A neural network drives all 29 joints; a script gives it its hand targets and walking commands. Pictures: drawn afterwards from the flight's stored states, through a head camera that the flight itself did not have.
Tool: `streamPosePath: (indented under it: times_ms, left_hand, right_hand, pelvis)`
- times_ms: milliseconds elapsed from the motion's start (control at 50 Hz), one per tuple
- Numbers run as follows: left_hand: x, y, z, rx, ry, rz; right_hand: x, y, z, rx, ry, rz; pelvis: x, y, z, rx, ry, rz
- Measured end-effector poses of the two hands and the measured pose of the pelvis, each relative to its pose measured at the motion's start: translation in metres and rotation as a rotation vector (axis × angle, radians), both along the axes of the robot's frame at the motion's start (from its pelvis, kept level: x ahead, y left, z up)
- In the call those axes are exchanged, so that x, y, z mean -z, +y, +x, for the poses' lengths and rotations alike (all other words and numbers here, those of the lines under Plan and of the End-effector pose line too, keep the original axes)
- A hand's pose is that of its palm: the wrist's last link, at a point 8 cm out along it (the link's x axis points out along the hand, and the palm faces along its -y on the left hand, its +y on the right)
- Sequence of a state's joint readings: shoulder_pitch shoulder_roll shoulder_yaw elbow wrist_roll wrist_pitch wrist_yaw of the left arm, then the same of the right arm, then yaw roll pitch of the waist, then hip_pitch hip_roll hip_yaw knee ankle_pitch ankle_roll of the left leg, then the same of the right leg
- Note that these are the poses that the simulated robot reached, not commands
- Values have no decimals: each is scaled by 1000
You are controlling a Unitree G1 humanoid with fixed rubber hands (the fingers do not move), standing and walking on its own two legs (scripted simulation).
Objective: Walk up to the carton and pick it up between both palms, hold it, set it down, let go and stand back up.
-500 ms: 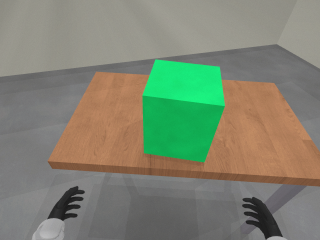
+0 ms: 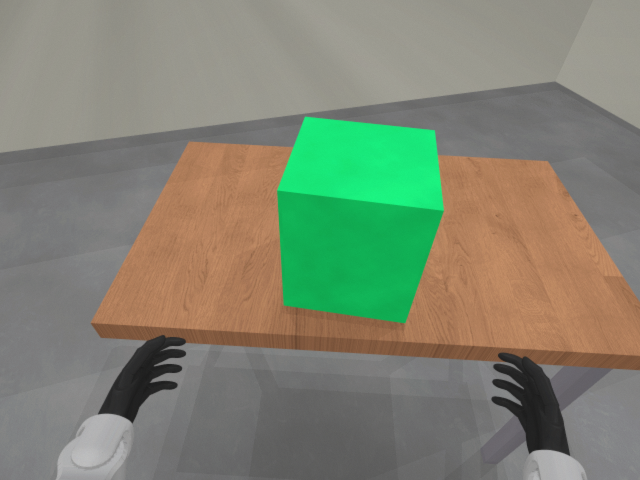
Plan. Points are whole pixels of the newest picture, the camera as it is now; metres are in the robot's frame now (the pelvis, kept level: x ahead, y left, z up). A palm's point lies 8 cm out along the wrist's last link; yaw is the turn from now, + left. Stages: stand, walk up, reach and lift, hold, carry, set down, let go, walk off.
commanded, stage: reach and lift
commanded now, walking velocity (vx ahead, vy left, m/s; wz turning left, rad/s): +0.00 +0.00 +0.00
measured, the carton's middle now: (355, 221) +0.50 -0.03 +0.04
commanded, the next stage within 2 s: none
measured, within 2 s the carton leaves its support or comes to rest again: neither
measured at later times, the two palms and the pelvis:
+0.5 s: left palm (134, 364) +0.23 +0.24 +0.07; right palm (531, 409) +0.19 -0.20 +0.05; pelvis +0.00 +0.00 +0.00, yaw +0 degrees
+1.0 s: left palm (145, 279) +0.30 +0.24 +0.12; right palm (521, 321) +0.27 -0.20 +0.10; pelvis +0.01 +0.00 +0.00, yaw +0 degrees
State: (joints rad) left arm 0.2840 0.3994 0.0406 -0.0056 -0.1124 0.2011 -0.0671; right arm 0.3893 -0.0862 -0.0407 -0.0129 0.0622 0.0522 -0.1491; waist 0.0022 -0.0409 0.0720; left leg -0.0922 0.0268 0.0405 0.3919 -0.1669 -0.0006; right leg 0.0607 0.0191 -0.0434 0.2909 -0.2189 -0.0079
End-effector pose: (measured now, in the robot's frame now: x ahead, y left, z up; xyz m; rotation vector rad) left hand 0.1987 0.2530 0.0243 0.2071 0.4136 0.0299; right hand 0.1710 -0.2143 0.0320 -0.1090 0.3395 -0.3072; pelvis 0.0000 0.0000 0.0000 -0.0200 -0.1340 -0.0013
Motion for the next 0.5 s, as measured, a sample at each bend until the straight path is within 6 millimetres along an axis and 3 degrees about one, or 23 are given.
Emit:
streamPosePath:
  times_ms: [240, 380, 500]
  left_hand:
    - [-24, -5, 8, 38, -119, -38]
    - [-31, -8, 11, 39, -140, -78]
    - [-41, -13, 27, 39, -149, -94]
  right_hand:
    - [-24, 13, 8, 17, -81, 49]
    - [-21, 14, 7, 25, -25, 61]
    - [-23, 15, 19, 11, -7, 75]
  pelvis:
    - [0, 2, 0, -1, 0, 0]
    - [0, 2, 1, 0, 1, 0]
    - [0, 0, 2, 0, 5, 3]
